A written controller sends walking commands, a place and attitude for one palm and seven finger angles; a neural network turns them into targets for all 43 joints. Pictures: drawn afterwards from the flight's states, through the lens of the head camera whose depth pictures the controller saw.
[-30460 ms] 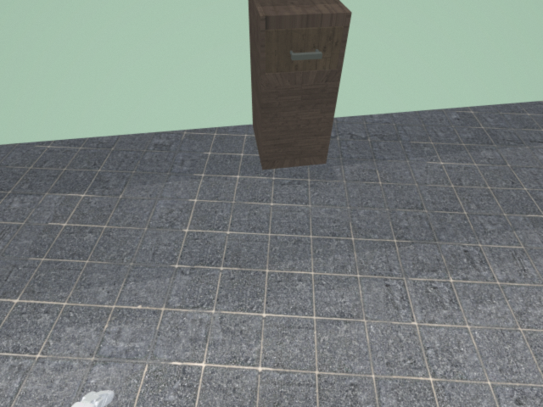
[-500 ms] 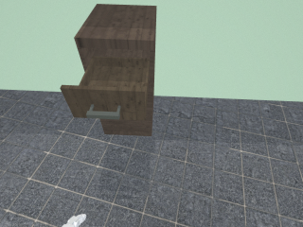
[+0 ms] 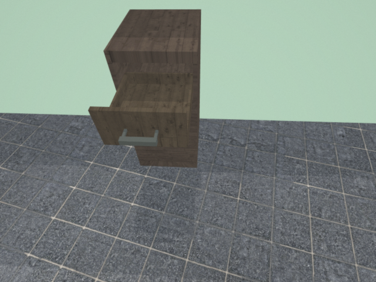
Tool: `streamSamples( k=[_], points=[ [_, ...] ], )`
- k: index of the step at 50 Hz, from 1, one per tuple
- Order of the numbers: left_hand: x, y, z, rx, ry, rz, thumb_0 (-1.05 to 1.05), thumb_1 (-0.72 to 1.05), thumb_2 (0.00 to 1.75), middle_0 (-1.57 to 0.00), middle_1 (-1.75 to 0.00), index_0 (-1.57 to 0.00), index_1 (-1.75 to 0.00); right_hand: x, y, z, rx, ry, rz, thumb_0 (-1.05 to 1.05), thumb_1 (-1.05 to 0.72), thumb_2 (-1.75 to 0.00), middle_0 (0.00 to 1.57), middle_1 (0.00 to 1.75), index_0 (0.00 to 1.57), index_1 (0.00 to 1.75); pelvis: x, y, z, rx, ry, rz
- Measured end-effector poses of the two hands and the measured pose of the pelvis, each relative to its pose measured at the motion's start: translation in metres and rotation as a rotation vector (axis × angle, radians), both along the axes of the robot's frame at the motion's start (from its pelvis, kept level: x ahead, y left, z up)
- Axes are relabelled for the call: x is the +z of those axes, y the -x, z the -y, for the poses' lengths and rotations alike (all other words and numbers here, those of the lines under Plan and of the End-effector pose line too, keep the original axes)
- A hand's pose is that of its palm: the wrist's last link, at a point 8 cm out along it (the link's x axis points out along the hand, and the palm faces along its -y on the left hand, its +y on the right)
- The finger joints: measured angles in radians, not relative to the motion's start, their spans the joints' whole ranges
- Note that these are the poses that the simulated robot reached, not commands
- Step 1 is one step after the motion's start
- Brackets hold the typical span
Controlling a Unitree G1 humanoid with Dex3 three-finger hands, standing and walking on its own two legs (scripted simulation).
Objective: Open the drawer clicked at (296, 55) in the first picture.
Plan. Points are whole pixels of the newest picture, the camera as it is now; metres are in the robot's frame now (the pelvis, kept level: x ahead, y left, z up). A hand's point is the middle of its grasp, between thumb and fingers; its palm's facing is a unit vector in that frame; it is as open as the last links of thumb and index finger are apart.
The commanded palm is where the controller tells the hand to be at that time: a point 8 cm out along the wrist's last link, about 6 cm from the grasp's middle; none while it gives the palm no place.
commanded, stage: let the arm hang, fingers relaxed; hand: left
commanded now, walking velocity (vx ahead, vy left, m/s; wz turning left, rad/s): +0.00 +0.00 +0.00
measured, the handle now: (139, 136) +0.58 +0.21 -0.11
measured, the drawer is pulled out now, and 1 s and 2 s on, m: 0.30 0.30 0.30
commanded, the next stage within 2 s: look to check the result in 0.36 s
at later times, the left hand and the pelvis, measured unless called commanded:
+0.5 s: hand out of the picture -0.03 +0.16 -0.18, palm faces +0.03 -0.98 -0.19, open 7.4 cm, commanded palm none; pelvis -0.02 -0.01 +0.00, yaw +0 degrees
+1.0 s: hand out of the picture -0.01 +0.16 -0.17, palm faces +0.02 -0.98 -0.19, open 7.4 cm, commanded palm none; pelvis -0.01 -0.01 +0.00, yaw -1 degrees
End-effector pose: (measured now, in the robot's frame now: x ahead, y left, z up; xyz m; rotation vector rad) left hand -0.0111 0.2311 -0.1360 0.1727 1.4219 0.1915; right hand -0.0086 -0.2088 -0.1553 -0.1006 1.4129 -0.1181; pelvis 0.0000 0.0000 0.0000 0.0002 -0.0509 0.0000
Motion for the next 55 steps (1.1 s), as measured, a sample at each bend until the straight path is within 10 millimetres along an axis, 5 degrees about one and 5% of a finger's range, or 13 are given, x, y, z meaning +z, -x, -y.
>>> streamSamples(
  k=[8,23,55],
  points=[
    [-0.007,-0.001,0.019,-0.013,0.044,0.019,0.01,0.91,0.9,-0.2,-0.3,-0.2,-0.3,0.002,0.023,-0.002,-0.029,-0.002,-0.021,0.01,-0.92,-0.89,0.2,0.3,0.2,0.3,0.0,0.008,0.003,-0.007,-0.003,0.005],
    [-0.009,0.025,0.024,0.012,0.049,-0.033,0.01,0.91,0.9,-0.2,-0.3,-0.2,-0.3,0.004,0.058,-0.004,-0.06,-0.005,-0.095,0.01,-0.91,-0.89,0.2,0.3,0.2,0.3,-0.001,0.016,0.007,-0.007,-0.003,-0.005],
    [-0.007,0.002,0.021,-0.01,0.035,0.01,0.0,0.91,0.9,-0.2,-0.3,-0.2,-0.3,0.003,0.027,0.004,-0.057,0.006,-0.024,0.01,-0.91,-0.89,0.2,0.3,0.2,0.3,0.0,0.013,0.009,-0.016,-0.004,-0.009]
  ],
)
